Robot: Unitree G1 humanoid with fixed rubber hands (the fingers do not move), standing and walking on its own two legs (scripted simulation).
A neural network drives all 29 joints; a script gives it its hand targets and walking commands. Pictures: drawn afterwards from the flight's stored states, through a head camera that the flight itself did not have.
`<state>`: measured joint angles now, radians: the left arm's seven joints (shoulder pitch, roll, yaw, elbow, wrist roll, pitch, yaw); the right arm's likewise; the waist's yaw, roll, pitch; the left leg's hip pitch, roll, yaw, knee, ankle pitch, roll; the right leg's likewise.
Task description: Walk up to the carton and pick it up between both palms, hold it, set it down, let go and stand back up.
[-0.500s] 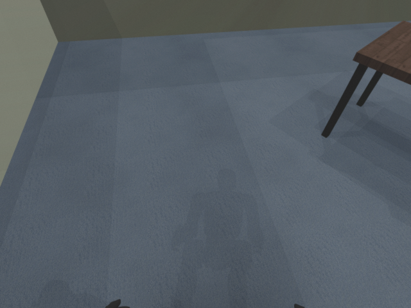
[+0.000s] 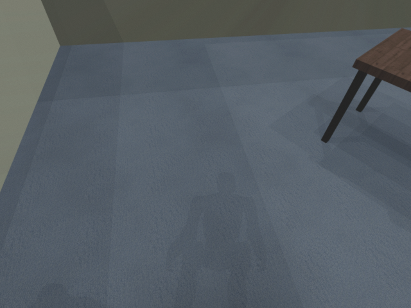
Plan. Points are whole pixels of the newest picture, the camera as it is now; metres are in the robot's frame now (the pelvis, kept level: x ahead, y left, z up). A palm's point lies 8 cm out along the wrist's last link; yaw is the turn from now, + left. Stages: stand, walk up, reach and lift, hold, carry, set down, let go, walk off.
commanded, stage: stand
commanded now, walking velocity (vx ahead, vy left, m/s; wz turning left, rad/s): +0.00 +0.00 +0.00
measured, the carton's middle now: out of the picture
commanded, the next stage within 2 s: none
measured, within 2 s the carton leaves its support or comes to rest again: neither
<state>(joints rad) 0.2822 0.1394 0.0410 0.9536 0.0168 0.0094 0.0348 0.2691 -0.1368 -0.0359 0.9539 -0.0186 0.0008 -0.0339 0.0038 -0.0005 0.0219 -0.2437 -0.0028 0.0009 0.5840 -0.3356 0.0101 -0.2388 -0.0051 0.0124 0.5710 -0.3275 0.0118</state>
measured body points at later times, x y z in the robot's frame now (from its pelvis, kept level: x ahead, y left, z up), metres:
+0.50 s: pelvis +0.00 +0.00 +0.01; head +0.00 +0.00 +0.46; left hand -0.01 +0.20 -0.16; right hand -0.01 -0.20 -0.16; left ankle -0.02 +0.11 -0.73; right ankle -0.01 -0.13 -0.73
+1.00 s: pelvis -0.01 +0.00 +0.01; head -0.01 +0.00 +0.46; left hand -0.04 +0.19 -0.16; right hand -0.04 -0.19 -0.16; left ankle -0.02 +0.11 -0.73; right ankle -0.01 -0.13 -0.73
